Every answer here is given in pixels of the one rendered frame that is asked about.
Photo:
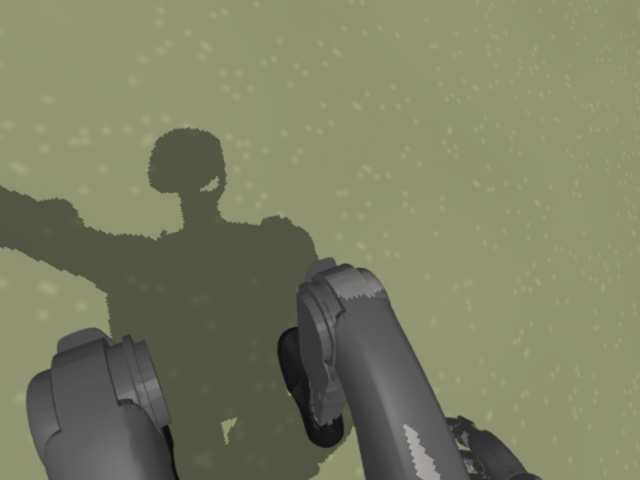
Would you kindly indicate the right robot hand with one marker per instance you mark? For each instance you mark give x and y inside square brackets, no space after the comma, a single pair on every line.
[488,458]

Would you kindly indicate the left robot foot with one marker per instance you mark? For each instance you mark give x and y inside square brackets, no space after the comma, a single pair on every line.
[170,444]

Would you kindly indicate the right robot foot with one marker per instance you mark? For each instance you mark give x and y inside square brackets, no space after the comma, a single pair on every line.
[297,383]

